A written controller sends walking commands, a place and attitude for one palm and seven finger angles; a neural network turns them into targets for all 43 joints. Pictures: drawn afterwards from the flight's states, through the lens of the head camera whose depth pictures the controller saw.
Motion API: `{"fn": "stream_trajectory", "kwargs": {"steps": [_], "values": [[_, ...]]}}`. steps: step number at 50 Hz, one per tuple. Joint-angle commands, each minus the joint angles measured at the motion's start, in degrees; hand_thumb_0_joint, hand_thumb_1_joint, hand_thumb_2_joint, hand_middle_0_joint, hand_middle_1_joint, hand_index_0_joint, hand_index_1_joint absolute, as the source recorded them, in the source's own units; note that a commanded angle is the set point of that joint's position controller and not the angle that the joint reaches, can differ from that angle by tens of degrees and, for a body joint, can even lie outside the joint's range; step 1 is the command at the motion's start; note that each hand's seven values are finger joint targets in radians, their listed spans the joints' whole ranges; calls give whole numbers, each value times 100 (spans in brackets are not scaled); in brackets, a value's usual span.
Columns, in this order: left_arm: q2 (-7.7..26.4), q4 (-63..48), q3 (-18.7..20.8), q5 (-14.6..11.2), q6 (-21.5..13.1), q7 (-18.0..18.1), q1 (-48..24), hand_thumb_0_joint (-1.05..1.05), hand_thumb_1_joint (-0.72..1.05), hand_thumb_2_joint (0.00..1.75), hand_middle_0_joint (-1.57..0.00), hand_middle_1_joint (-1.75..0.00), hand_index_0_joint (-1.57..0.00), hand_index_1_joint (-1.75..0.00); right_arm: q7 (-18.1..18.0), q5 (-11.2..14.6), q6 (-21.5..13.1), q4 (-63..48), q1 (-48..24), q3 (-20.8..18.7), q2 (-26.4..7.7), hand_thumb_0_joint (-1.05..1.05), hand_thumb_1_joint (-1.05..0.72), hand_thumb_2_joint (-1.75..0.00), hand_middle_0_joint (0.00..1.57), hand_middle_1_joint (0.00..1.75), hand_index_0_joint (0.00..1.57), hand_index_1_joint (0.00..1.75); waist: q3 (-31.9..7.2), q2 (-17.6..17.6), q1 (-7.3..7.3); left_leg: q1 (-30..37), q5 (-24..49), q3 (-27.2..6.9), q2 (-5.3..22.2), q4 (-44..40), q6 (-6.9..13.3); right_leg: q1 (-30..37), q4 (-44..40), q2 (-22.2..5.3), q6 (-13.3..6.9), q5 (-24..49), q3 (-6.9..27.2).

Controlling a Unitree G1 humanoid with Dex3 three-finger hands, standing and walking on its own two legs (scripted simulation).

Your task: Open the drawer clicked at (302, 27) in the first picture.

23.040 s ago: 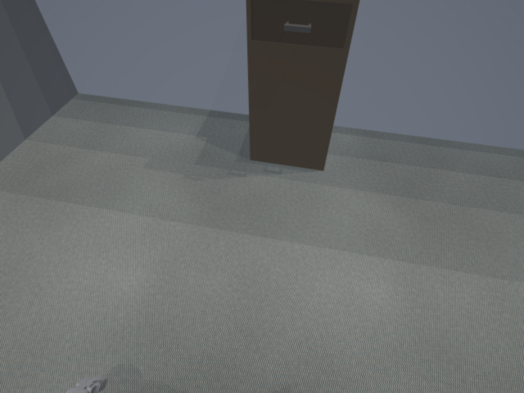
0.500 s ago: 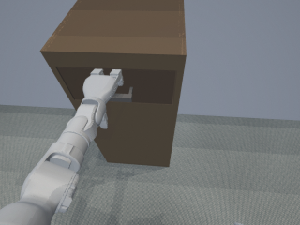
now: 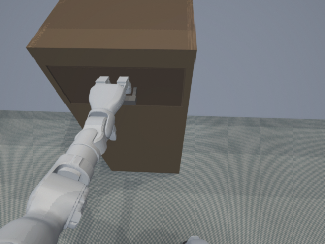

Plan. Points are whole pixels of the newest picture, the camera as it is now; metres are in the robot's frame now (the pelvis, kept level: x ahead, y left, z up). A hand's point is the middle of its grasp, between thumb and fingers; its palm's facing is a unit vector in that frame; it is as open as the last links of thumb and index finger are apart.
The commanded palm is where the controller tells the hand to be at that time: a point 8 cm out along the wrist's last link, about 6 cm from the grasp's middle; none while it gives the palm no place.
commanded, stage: lower the fingers behind the handle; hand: left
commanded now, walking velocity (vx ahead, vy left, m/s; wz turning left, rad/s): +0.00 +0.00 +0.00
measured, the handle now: (119, 95) +0.53 +0.12 +0.02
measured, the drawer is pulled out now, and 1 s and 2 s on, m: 0.00 0.00 0.00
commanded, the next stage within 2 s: lift the fingers back up to retry in 0.96 s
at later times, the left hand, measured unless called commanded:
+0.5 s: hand (113, 110) +0.46 +0.13 +0.02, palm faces +0.01 +0.00 -1.00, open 13.8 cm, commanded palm +0.44 +0.14 +0.05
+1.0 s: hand (114, 110) +0.47 +0.13 +0.02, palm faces +0.01 +0.02 -1.00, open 13.8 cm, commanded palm +0.44 +0.14 +0.05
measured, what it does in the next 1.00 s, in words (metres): stands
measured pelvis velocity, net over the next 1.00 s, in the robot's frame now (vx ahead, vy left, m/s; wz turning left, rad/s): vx -0.03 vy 0.00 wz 0.00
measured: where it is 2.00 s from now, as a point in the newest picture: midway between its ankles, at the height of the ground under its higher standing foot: outside the picture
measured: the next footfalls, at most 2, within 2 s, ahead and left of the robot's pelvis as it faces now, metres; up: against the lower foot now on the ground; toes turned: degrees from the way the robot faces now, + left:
none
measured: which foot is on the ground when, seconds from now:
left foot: down 0.00-1.00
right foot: down 0.00-1.00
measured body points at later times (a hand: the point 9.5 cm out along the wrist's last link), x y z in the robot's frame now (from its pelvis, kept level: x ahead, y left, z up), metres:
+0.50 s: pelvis -0.01 +0.00 -0.01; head +0.07 -0.02 +0.43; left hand +0.46 +0.13 +0.08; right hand +0.06 -0.27 -0.14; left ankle -0.04 +0.12 -0.71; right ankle +0.03 -0.12 -0.72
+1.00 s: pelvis -0.03 +0.00 -0.02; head +0.06 -0.02 +0.42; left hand +0.46 +0.13 +0.07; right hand +0.01 -0.26 -0.16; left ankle -0.04 +0.12 -0.72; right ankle +0.03 -0.12 -0.72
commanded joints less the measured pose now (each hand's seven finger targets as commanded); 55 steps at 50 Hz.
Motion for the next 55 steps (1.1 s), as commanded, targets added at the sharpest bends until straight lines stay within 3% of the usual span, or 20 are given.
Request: {"fn": "stream_trajectory", "kwargs": {"steps": [1,2,8,10,14,17,18,24,26,28,34,37,39,40,42,45,47,49,52,55], "values": [[1096,-1081,355,62,119,330,-2416,0,-50,30,-30,-120,-30,-120,-46,9,-163,-503,315,-285,-769,0,-90,-90,20,30,20,30,-2494,-432,10,425,2029,250,-161,-273,144,2005,-215,108,-177,1970,-232],[935,-1121,226,51,123,324,-2425,0,-50,30,-30,-120,-30,-120,-39,12,-168,-511,313,-296,-757,0,-90,-90,20,30,20,30,-2505,-354,-14,457,2028,253,-162,-255,145,1968,-218,109,-180,1965,-234],[858,-731,167,-9,266,309,-2495,0,-50,30,-30,-120,-30,-120,-52,42,-162,-428,325,-282,-801,0,-90,-90,20,30,20,30,-2201,-485,-137,282,1712,242,-172,-212,160,1692,-239,116,-179,1649,-248],[1037,-664,309,6,289,295,-2343,0,-50,30,-30,-120,-30,-120,-62,24,-152,-439,350,-275,-802,0,-90,-90,20,30,20,30,-2362,-510,-56,206,1701,271,-181,-193,170,1853,-188,93,-159,1742,-216],[1035,-542,306,-10,286,221,-2053,0,-50,30,-30,-120,-30,-120,-71,31,-133,-484,353,-250,-805,0,-90,-90,20,30,20,30,-2283,-579,-32,28,1668,283,-186,-145,174,1886,-143,78,-157,1825,-186],[886,-414,163,-31,294,174,-1943,0,-50,30,-30,-120,-30,-120,-97,61,-155,-530,298,-223,-808,0,-90,-90,20,30,20,30,-1955,-759,-94,-157,1327,300,-183,-146,177,1682,-209,74,-123,1513,-193],[1061,-357,299,-11,287,177,-1999,0,-50,30,-30,-120,-30,-120,-105,68,-160,-513,299,-214,-835,0,-90,-90,20,30,20,30,-1933,-745,-73,-230,1251,282,-196,-134,173,1628,-187,75,-142,1382,-193],[989,-316,203,9,342,196,-2019,0,-50,30,-30,-120,-30,-120,-90,58,-198,-548,401,-218,-821,0,-90,-90,20,30,20,30,-2053,-524,-115,-323,1197,307,-196,29,173,1431,-51,76,-141,1339,-177],[905,-160,128,-7,408,181,-1954,0,-50,30,-30,-120,-30,-120,-98,65,-194,-551,405,-197,-833,0,-90,-90,20,30,20,30,-1937,-699,-155,-449,1039,297,-197,50,173,1326,-47,76,-126,1174,-192],[1084,-111,249,-13,438,165,-2101,0,-50,30,-30,-120,-30,-120,-104,69,-191,-527,425,-197,-870,0,-90,-90,20,30,20,30,-1910,-593,-181,-521,959,274,-196,92,173,1198,1,81,-147,1051,-192],[1183,-85,231,-22,545,100,-2292,0,-50,30,-30,-120,-30,-120,-138,79,-169,-554,492,-168,-876,0,-90,-90,20,30,20,30,-1998,-542,-224,-614,816,255,-190,152,188,1122,60,73,-133,907,-192],[929,-77,41,-37,555,44,-2302,0,-50,30,-30,-120,-30,-120,-143,90,-181,-598,511,-165,-855,0,-90,-90,20,30,20,30,-1996,-582,-250,-621,723,254,-185,156,189,1044,61,82,-125,779,-214],[1048,-110,141,-95,518,10,-2404,0,-50,30,-30,-120,-30,-120,-150,92,-194,-596,554,-173,-880,0,-90,-90,20,30,20,30,-2075,-659,-290,-651,637,234,-183,178,213,1079,52,77,-113,712,-185],[1144,-38,213,-113,514,-13,-2282,0,-50,30,-30,-120,-30,-120,-170,92,-200,-601,523,-157,-878,0,-90,-90,20,30,20,30,-1996,-669,-236,-744,548,265,-200,180,216,1107,28,64,-105,643,-167],[1239,11,224,-100,495,-53,-2386,0,-50,30,-30,-120,-30,-120,-206,106,-208,-600,538,-132,-897,0,-90,-90,20,30,20,30,-1866,-836,-309,-851,395,244,-187,174,228,1028,4,56,-82,468,-159],[1282,3,265,-71,417,-61,-2330,0,-50,30,-30,-120,-30,-120,-196,97,-240,-599,593,-135,-905,0,-90,-90,20,30,20,30,-1916,-632,-244,-834,380,234,-180,186,221,937,54,62,-112,398,-164],[1050,-2,96,-72,399,-56,-2285,0,-50,30,-30,-120,-30,-120,-181,108,-258,-633,606,-142,-878,0,-90,-90,20,30,20,30,-1896,-610,-272,-815,353,243,-179,191,216,870,41,74,-113,345,-179],[1177,-42,181,-93,366,-17,-2495,0,-50,30,-30,-120,-30,-120,-173,111,-278,-607,647,-142,-909,0,-90,-90,20,30,20,30,-1904,-633,-308,-858,248,218,-172,199,224,800,48,71,-107,212,-171],[1228,-50,239,-121,366,10,-2354,0,-50,30,-30,-120,-30,-120,-178,103,-303,-622,631,-142,-890,0,-90,-90,20,30,20,30,-2028,-589,-240,-879,284,255,-189,214,227,939,51,63,-105,282,-142],[1512,-167,412,-107,379,52,-2553,0,-50,30,-30,-120,-30,-120,-191,116,-285,-619,628,-138,-918,0,-90,-90,20,30,20,30,-2078,-594,-213,-842,283,226,-190,156,229,1019,24,66,-103,246,-137]]}}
